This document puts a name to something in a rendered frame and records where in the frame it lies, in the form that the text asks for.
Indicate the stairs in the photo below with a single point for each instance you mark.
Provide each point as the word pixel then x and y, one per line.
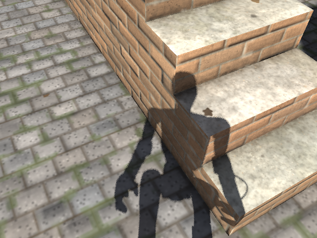
pixel 226 88

